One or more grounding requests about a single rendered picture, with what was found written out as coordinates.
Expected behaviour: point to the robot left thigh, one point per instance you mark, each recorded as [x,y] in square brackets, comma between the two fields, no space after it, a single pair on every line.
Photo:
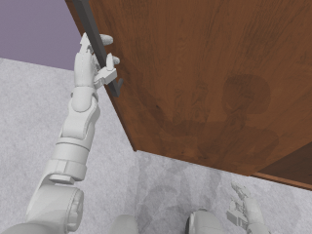
[124,224]

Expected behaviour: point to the handle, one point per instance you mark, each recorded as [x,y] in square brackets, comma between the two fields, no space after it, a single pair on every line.
[86,16]

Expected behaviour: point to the robot left upper arm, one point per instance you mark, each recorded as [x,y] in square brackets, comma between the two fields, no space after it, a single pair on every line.
[55,209]

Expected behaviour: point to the robot left forearm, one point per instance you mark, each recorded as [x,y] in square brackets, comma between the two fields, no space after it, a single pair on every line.
[68,162]

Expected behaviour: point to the left robot hand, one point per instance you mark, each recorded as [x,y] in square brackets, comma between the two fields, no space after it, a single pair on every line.
[87,71]

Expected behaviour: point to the right robot hand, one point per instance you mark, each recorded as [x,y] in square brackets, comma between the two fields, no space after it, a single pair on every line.
[246,213]

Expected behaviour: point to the robot right shin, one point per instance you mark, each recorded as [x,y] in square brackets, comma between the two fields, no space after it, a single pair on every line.
[202,209]

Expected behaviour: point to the wardrobe door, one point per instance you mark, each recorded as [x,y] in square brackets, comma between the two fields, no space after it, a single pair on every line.
[225,84]
[296,166]

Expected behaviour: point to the robot right forearm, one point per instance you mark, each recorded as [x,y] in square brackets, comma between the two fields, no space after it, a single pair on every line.
[258,228]

